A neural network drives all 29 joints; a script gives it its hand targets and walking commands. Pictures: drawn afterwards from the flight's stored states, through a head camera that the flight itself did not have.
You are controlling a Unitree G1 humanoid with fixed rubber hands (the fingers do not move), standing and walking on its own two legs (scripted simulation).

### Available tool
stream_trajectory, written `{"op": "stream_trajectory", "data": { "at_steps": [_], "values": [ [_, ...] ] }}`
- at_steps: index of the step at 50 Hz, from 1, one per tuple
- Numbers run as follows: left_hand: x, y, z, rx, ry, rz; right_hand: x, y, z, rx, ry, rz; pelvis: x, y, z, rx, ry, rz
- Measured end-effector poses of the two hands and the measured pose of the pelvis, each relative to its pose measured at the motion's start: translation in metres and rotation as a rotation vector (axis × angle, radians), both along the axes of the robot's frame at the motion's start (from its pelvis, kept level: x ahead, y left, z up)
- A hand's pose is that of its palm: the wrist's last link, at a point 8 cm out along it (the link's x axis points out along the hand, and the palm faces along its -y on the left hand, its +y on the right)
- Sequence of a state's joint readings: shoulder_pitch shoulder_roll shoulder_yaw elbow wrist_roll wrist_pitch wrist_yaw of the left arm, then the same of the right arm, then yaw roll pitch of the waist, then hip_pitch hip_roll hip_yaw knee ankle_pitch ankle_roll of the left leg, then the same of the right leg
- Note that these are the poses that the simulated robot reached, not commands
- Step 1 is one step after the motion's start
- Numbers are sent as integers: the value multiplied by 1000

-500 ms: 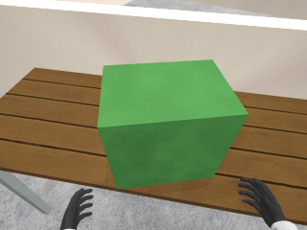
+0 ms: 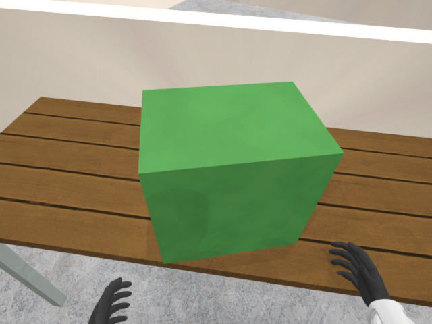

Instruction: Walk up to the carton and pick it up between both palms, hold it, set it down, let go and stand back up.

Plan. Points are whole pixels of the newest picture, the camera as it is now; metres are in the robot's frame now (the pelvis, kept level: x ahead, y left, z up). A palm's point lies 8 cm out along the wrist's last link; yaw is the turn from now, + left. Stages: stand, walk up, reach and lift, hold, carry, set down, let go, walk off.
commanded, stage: set down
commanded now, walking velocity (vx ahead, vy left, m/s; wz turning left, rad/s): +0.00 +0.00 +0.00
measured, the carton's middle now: (226, 174) +0.38 -0.01 +0.07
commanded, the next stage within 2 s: let go in 0.18 s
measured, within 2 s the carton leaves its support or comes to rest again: neither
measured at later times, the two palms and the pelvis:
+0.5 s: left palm out of the picture +0.13 +0.20 -0.09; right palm (368, 290) +0.18 -0.25 -0.01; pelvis -0.01 -0.02 +0.00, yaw +1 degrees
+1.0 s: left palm out of the picture +0.06 +0.30 -0.10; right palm (368, 287) +0.18 -0.25 +0.00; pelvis -0.04 -0.01 -0.02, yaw +3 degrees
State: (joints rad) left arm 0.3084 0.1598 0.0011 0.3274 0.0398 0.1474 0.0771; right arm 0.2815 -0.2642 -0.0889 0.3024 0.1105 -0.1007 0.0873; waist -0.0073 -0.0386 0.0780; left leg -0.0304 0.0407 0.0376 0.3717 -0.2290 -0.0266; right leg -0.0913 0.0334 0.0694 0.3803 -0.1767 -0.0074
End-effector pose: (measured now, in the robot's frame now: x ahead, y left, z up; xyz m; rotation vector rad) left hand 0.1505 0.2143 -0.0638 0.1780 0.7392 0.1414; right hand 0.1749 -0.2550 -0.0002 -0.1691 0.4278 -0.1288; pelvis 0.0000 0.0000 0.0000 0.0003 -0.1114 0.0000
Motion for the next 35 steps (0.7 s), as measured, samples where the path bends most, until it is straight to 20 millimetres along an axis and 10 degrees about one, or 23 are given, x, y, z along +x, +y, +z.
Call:
{"op": "stream_trajectory", "data": {
  "at_steps": [35],
  "values": [
    [-31,-20,-25,4,74,-5,6,-1,-4,-45,-68,51,-25,-28,-4,3,-97,66]
  ]
}}
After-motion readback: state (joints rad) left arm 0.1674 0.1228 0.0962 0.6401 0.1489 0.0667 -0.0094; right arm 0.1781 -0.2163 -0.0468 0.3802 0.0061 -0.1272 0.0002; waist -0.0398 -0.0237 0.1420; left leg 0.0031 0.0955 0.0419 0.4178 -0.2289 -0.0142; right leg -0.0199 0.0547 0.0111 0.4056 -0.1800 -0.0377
